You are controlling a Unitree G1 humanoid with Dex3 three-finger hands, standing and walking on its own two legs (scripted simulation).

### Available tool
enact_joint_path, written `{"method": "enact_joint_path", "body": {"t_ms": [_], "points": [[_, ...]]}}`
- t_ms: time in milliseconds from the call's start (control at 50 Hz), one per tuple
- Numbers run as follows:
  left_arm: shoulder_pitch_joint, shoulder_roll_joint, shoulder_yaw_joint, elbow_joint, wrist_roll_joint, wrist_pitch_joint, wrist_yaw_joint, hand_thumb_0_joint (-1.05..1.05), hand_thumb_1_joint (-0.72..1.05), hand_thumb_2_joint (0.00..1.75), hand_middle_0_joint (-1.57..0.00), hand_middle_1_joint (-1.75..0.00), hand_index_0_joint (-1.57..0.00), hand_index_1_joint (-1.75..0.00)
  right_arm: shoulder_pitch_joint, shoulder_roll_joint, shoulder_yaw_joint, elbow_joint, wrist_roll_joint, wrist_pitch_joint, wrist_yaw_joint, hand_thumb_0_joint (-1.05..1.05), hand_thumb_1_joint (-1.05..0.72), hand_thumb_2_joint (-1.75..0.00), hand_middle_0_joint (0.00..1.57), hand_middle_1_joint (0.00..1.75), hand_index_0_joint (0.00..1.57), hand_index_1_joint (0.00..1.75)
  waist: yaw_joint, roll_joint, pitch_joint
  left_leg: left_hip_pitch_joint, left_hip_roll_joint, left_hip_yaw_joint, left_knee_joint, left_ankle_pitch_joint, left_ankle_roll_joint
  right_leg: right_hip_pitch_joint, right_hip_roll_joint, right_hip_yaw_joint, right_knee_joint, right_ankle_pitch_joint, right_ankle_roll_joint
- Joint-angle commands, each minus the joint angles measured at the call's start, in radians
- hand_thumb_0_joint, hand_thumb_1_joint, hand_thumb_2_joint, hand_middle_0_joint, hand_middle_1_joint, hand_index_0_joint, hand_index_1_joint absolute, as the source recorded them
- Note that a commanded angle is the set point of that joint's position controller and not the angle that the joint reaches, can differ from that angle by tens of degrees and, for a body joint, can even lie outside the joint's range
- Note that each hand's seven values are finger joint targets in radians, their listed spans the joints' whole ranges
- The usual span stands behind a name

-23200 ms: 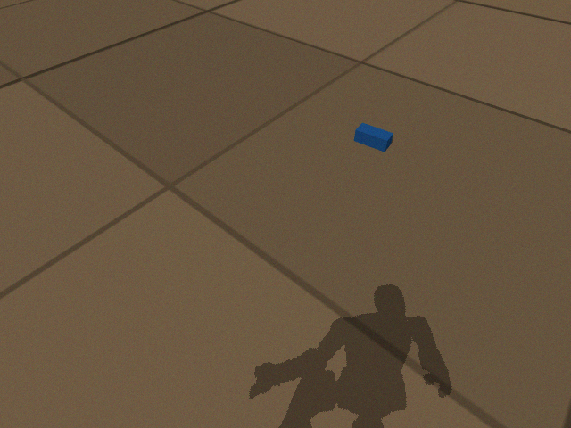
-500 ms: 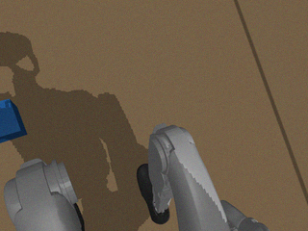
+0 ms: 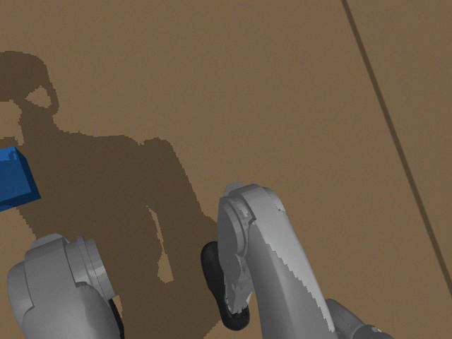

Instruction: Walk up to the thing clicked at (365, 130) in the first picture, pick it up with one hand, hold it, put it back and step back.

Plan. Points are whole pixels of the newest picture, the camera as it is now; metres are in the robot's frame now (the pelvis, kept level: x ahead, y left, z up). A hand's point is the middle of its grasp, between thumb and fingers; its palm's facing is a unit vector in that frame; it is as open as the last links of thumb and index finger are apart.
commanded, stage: settle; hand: left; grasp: from above
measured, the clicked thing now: out of the picture +0.41 +0.34 -0.25
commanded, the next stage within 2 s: lift in 0.70 s
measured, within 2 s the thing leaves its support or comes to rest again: leaves its support in 0.16 s
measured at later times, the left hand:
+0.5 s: hand out of the picture +0.40 +0.36 -0.14, palm faces -0.46 -0.12 -0.88, open 11.5 cm
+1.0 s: hand out of the picture +0.39 +0.35 -0.08, palm faces -0.44 -0.12 -0.89, open 11.5 cm
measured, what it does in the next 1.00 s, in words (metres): rises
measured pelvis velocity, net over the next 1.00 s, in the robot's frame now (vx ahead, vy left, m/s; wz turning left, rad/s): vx -0.01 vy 0.00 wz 0.10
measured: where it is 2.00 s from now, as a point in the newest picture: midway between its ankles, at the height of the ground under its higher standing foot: (176, 328)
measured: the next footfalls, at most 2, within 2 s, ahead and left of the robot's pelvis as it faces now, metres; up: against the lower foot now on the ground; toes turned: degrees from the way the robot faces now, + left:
none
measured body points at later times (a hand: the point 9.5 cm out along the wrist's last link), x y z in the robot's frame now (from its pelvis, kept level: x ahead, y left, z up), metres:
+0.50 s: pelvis +0.00 +0.00 +0.04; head +0.23 +0.09 +0.41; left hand +0.42 +0.36 -0.09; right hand +0.13 -0.26 -0.07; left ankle +0.06 +0.13 -0.26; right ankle +0.11 -0.13 -0.25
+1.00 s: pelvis -0.01 +0.00 +0.06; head +0.21 +0.09 +0.45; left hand +0.41 +0.36 -0.03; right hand +0.09 -0.27 -0.04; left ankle +0.06 +0.13 -0.26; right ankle +0.11 -0.13 -0.25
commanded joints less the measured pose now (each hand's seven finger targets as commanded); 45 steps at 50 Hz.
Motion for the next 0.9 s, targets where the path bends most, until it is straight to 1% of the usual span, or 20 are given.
{"method": "enact_joint_path", "body": {"t_ms": [0, 20, 40, 120, 140, 180, 200, 260, 320, 380, 440, 500, 540, 680, 720, 740, 760, 820, 840, 880], "points": [[-0.195, 0.276, 0.065, -0.218, -0.023, 0.01, 0.025, 0.0, 0.24, 1.02, -0.72, -0.9, -0.71, -0.92, 0.167, -0.303, -0.125, 0.0, 0.017, 0.006, -0.012, 0.0, -0.92, -0.91, 0.2, 0.3, 0.2, 0.3, 0.017, 0.503, -0.662, 0.485, -0.008, 0.144, -0.284, 0.176, 0.015, 0.313, 0.041, -0.09, -0.213, 0.216, -0.089], [-0.201, 0.26, 0.064, -0.227, -0.026, 0.013, 0.018, 0.0, 0.25, 1.01, -0.73, -0.91, -0.71, -0.93, 0.164, -0.286, -0.125, -0.002, 0.022, 0.006, -0.01, 0.0, -0.92, -0.91, 0.2, 0.3, 0.2, 0.3, 0.012, 0.487, -0.641, 0.469, -0.008, 0.144, -0.281, 0.164, 0.015, 0.289, 0.038, -0.094, -0.21, 0.207, -0.088], [-0.201, 0.278, 0.091, -0.304, -0.024, 0.016, 0.018, 0.0, 0.25, 1.02, -0.71, -0.92, -0.7, -0.94, 0.167, -0.301, -0.147, 0.004, 0.025, 0.012, -0.012, 0.0, -0.92, -0.91, 0.2, 0.3, 0.2, 0.3, 0.037, 0.539, -0.7, 0.513, -0.009, 0.146, -0.297, 0.19, 0.01, 0.293, 0.039, -0.096, -0.211, 0.228, -0.092], [-0.198, 0.189, 0.049, -0.472, -0.051, 0.028, -0.006, 0.0, 0.29, 0.99, -0.74, -0.91, -0.73, -0.92, 0.146, -0.28, -0.191, -0.016, 0.06, 0.02, -0.006, 0.0, -0.92, -0.91, 0.2, 0.3, 0.2, 0.3, 0.062, 0.616, -0.797, 0.599, -0.011, 0.157, -0.32, 0.228, -0.002, 0.274, 0.028, -0.089, -0.203, 0.26, -0.102], [-0.171, 0.172, 0.045, -0.528, -0.054, 0.036, -0.014, 0.0, 0.29, 0.96, -0.74, -0.89, -0.73, -0.9, 0.162, -0.274, -0.205, 0.008, 0.072, 0.029, -0.007, 0.0, -0.92, -0.91, 0.2, 0.3, 0.2, 0.3, 0.091, 0.645, -0.828, 0.627, -0.012, 0.165, -0.34, 0.251, -0.005, 0.273, 0.027, -0.082, -0.212, 0.275, -0.104], [-0.156, 0.171, 0.051, -0.55, -0.064, 0.057, -0.029, 0.0, 0.34, 0.97, -0.77, -0.89, -0.77, -0.89, 0.166, -0.271, -0.229, 0.012, 0.094, 0.042, -0.006, 0.0, -0.91, -0.9, 0.2, 0.3, 0.2, 0.3, 0.107, 0.642, -0.83, 0.637, -0.012, 0.167, -0.363, 0.252, -0.007, 0.245, 0.018, -0.076, -0.21, 0.275, -0.107], [-0.176, 0.148, 0.041, -0.558, -0.063, 0.069, -0.039, 0.0, 0.36, 0.97, -0.79, -0.87, -0.78, -0.88, 0.172, -0.269, -0.241, 0.016, 0.1, 0.046, -0.005, 0.0, -0.91, -0.9, 0.2, 0.3, 0.2, 0.3, 0.093, 0.626, -0.817, 0.637, -0.012, 0.167, -0.362, 0.255, -0.005, 0.231, 0.014, -0.075, -0.214, 0.278, -0.106], [-0.184, 0.102, 0.014, -0.599, -0.074, 0.099, -0.076, 0.0, 0.41, 1.01, -0.84, -0.87, -0.83, -0.88, 0.188, -0.252, -0.262, 0.022, 0.14, 0.073, -0.012, 0.0, -0.91, -0.9, 0.2, 0.3, 0.2, 0.3, 0.117, 0.629, -0.847, 0.66, -0.017, 0.178, -0.395, 0.28, -0.002, 0.229, 0.008, -0.054, -0.237, 0.289, -0.109], [-0.244, 0.06, -0.024, -0.541, -0.078, 0.113, -0.128, 0.0, 0.46, 0.99, -0.89, -0.85, -0.87, -0.86, 0.216, -0.244, -0.266, 0.027, 0.152, 0.087, -0.018, 0.0, -0.91, -0.9, 0.2, 0.3, 0.2, 0.3, 0.074, 0.519, -0.787, 0.621, -0.021, 0.178, -0.386, 0.269, 0.014, 0.226, 0.005, -0.052, -0.27, 0.284, -0.102], [-0.203, 0.068, -0.019, -0.547, -0.095, 0.111, -0.179, 0.0, 0.51, 1.05, -0.93, -0.88, -0.92, -0.9, 0.23, -0.233, -0.267, 0.014, 0.16, 0.098, -0.025, 0.0, -0.91, -0.91, 0.2, 0.3, 0.2, 0.3, 0.098, 0.435, -0.801, 0.589, -0.03, 0.198, -0.394, 0.262, 0.029, 0.315, 0.006, -0.032, -0.318, 0.28, -0.097], [-0.226, 0.054, -0.034, -0.578, -0.122, 0.093, -0.23, 0.0, 0.56, 1.08, -0.99, -0.9, -0.97, -0.92, 0.233, -0.224, -0.267, 0.0, 0.168, 0.108, -0.034, 0.0, -0.92, -0.91, 0.2, 0.3, 0.2, 0.3, 0.086, 0.391, -0.815, 0.568, -0.031, 0.205, -0.397, 0.242, 0.038, 0.364, 0.006, -0.019, -0.349, 0.267, -0.093], [-0.215, 0.085, -0.022, -0.584, -0.129, 0.072, -0.26, 0.0, 0.58, 1.07, -1.0, -0.88, -0.99, -0.9, 0.224, -0.214, -0.268, -0.008, 0.181, 0.123, -0.053, 0.0, -0.92, -0.91, 0.2, 0.3, 0.2, 0.3, 0.112, 0.372, -0.813, 0.548, -0.032, 0.213, -0.406, 0.199, 0.038, 0.379, 0.006, -0.001, -0.368, 0.216, -0.096], [-0.218, 0.078, -0.027, -0.587, -0.123, 0.058, -0.274, 0.0, 0.59, 1.09, -1.01, -0.89, -0.99, -0.92, 0.225, -0.212, -0.266, -0.012, 0.181, 0.131, -0.062, 0.0, -0.91, -0.91, 0.2, 0.3, 0.2, 0.3, 0.105, 0.36, -0.797, 0.548, -0.031, 0.211, -0.411, 0.193, 0.037, 0.371, 0.006, -0.005, -0.373, 0.209, -0.096], [-0.232, 0.137, 0.022, -0.668, -0.105, 0.019, -0.266, 0.0, 0.62, 1.16, -1.03, -0.9, -1.0, -0.93, 0.231, -0.225, -0.276, -0.024, 0.19, 0.154, -0.091, 0.0, -0.91, -0.9, 0.2, 0.3, 0.2, 0.3, 0.138, 0.428, -0.841, 0.625, -0.035, 0.212, -0.45, 0.203, 0.024, 0.345, -0.001, -0.015, -0.37, 0.203, -0.107], [-0.236, 0.131, 0.017, -0.687, -0.099, 0.02, -0.257, 0.0, 0.6, 1.17, -1.02, -0.89, -0.99, -0.92, 0.228, -0.215, -0.279, -0.025, 0.191, 0.159, -0.097, 0.0, -0.91, -0.9, 0.2, 0.3, 0.2, 0.3, 0.141, 0.451, -0.86, 0.645, -0.032, 0.212, -0.464, 0.202, 0.023, 0.339, -0.003, -0.016, -0.364, 0.209, -0.105], [-0.248, 0.127, 0.018, -0.692, -0.1, 0.02, -0.255, 0.0, 0.68, 1.1, -1.1, -0.88, -1.07, -0.91, 0.236, -0.217, -0.285, -0.022, 0.193, 0.159, -0.099, 0.0, -0.94, -0.91, 0.2, 0.3, 0.2, 0.3, 0.138, 0.443, -0.871, 0.655, -0.032, 0.211, -0.467, 0.204, 0.025, 0.335, -0.004, -0.016, -0.37, 0.212, -0.104], [-0.249, 0.115, 0.01, -0.686, -0.098, 0.025, -0.256, 0.0, 0.6, 1.15, -1.02, -0.8, -0.99, -0.84, 0.236, -0.218, -0.285, -0.023, 0.196, 0.161, -0.101, 0.0, -0.89, -0.9, 0.2, 0.3, 0.2, 0.3, 0.135, 0.446, -0.87, 0.657, -0.034, 0.204, -0.48, 0.192, 0.023, 0.321, -0.006, -0.02, -0.367, 0.202, -0.107], [-0.234, 0.137, 0.026, -0.73, -0.108, 0.047, -0.263, 0.0, 0.66, 1.08, -1.09, -0.83, -1.07, -0.86, 0.247, -0.218, -0.301, -0.027, 0.204, 0.162, -0.108, 0.0, -0.93, -0.91, 0.2, 0.3, 0.2, 0.3, 0.161, 0.469, -0.912, 0.709, -0.033, 0.207, -0.514, 0.184, 0.023, 0.331, -0.011, -0.012, -0.385, 0.194, -0.108], [-0.219, 0.113, 0.01, -0.722, -0.112, 0.056, -0.273, 0.0, 0.58, 1.14, -1.01, -0.79, -0.99, -0.83, 0.258, -0.214, -0.307, -0.024, 0.207, 0.162, -0.108, 0.0, -0.89, -0.89, 0.2, 0.3, 0.2, 0.3, 0.155, 0.473, -0.917, 0.714, -0.032, 0.214, -0.517, 0.192, 0.023, 0.349, -0.011, -0.006, -0.397, 0.203, -0.108], [-0.206, 0.106, 0.011, -0.737, -0.127, 0.073, -0.289, 0.0, 0.66, 1.16, -1.09, -0.82, -1.05, -0.86, 0.269, -0.212, -0.314, -0.024, 0.215, 0.164, -0.11, 0.0, -0.92, -0.91, 0.2, 0.3, 0.2, 0.3, 0.159, 0.467, -0.928, 0.726, -0.035, 0.217, -0.531, 0.21, 0.026, 0.365, -0.013, -0.002, -0.409, 0.22, -0.107]]}}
